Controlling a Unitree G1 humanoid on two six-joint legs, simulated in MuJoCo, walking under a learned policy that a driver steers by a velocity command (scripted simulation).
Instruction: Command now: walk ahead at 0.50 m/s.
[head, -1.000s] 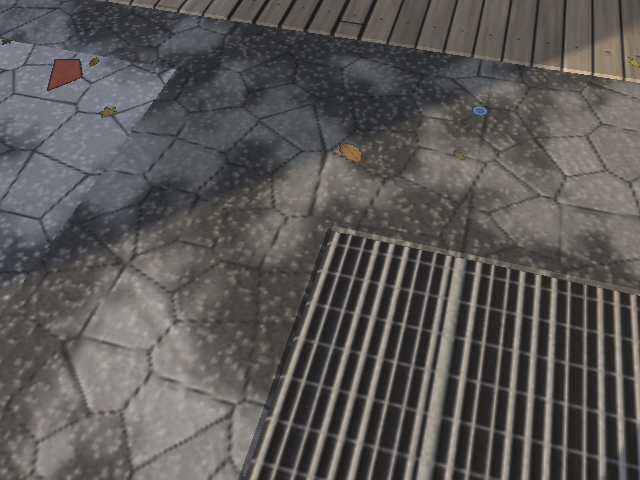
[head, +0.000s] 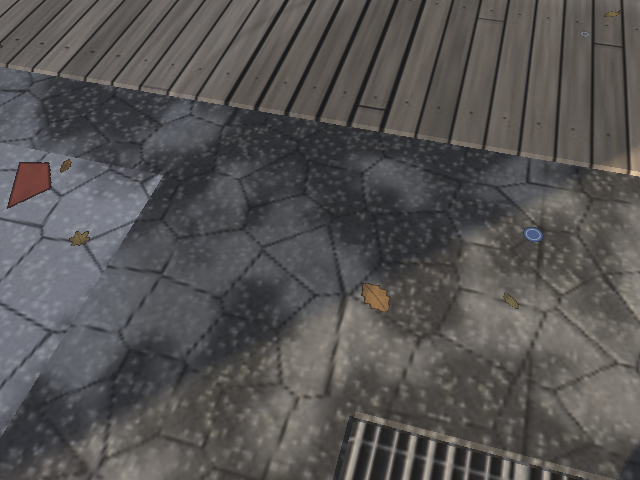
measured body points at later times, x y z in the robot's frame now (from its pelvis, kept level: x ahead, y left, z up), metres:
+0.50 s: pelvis +0.27 +0.04 +0.00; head +0.31 +0.04 +0.45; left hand +0.28 +0.32 -0.14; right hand +0.46 -0.22 -0.08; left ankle +0.38 +0.14 -0.73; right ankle +0.10 -0.08 -0.68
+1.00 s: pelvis +0.51 -0.06 -0.01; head +0.54 -0.09 +0.43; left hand +0.79 +0.10 -0.10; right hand +0.42 -0.34 -0.15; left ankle +0.39 +0.14 -0.70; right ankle +0.57 -0.17 -0.73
